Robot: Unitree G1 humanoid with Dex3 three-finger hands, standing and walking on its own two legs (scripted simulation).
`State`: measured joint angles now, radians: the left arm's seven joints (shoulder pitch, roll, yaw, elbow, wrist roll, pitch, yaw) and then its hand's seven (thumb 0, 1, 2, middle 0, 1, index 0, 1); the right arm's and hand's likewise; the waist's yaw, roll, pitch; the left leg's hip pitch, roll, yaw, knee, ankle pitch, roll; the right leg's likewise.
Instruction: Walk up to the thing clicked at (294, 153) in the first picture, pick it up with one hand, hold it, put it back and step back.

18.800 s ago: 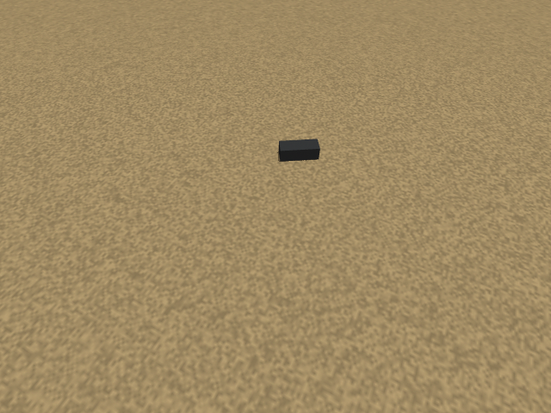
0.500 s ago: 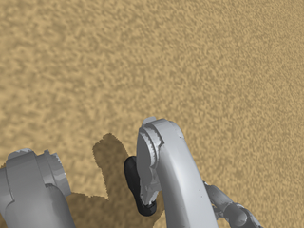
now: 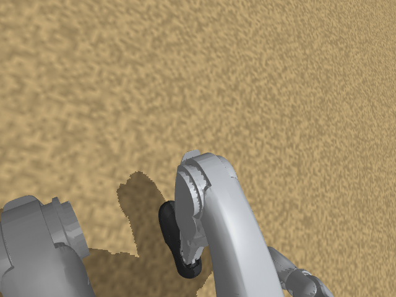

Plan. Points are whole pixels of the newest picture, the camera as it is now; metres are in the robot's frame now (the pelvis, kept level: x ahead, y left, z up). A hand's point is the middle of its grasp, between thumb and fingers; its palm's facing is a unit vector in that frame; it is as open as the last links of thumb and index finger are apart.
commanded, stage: close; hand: left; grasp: from above
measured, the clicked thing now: out of the picture +0.43 +0.39 -0.25
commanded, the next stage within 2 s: settle in 1.40 s
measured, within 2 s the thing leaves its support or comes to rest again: leaves its support in 1.86 s
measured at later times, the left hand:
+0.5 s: hand out of the picture +0.41 +0.38 -0.23, palm faces -0.44 -0.14 -0.89, open 13.6 cm
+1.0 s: hand out of the picture +0.41 +0.38 -0.23, palm faces -0.44 -0.14 -0.89, open 11.6 cm
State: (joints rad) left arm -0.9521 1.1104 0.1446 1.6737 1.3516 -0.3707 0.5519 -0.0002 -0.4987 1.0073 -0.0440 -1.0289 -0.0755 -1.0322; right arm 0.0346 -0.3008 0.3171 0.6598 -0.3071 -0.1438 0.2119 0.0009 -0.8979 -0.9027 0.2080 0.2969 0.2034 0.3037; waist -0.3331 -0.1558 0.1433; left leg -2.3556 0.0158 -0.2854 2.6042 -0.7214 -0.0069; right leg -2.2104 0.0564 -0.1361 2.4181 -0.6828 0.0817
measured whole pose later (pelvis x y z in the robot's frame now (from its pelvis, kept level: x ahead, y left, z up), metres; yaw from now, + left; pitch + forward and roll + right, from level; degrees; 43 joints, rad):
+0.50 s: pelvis +0.00 +0.00 +0.00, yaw +0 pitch +25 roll -15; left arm -0.96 1.12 0.15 1.68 1.37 -0.36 0.57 0.00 -0.44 0.99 -0.11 -0.98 -0.11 -0.99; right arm 0.03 -0.32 0.31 0.65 -0.31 -0.14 0.19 0.00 -0.89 -0.90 0.21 0.30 0.20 0.30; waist -0.34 -0.16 0.14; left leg -2.36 0.02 -0.29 2.61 -0.71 0.00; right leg -2.22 0.06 -0.14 2.42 -0.67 0.08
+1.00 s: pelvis +0.00 +0.00 +0.00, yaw +0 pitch +25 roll -15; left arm -0.96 1.12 0.15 1.67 1.36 -0.37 0.56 0.00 -0.18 0.90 -0.24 -0.97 -0.30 -0.95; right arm 0.02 -0.31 0.33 0.65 -0.31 -0.13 0.20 0.00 -0.89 -0.90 0.21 0.30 0.20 0.30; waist -0.34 -0.16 0.14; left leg -2.36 0.02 -0.29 2.60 -0.72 0.00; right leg -2.22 0.06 -0.14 2.41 -0.67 0.08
